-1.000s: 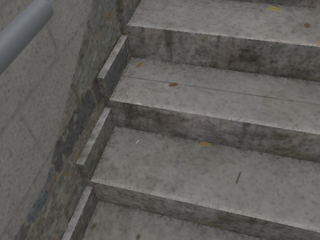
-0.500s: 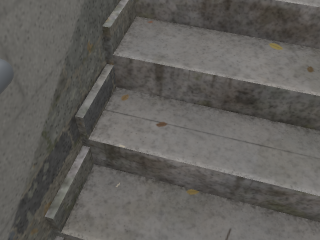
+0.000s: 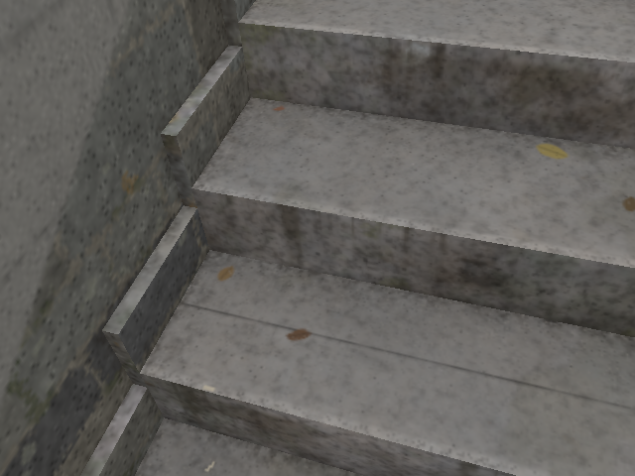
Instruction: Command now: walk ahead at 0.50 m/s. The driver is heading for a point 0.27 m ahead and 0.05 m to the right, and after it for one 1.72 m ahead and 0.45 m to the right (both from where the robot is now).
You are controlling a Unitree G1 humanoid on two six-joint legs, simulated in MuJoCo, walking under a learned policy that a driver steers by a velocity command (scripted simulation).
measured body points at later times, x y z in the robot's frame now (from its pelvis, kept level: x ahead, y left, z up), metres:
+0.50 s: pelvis +0.21 +0.00 +0.15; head +0.19 -0.01 +0.60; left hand +0.40 +0.21 +0.07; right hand +0.19 -0.24 -0.01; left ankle +0.26 +0.07 -0.57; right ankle +0.20 -0.19 -0.28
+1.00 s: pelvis +0.44 -0.13 +0.26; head +0.42 -0.15 +0.71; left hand +0.56 +0.10 +0.14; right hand +0.46 -0.38 +0.10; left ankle +0.34 +0.03 -0.27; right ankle +0.50 -0.23 -0.40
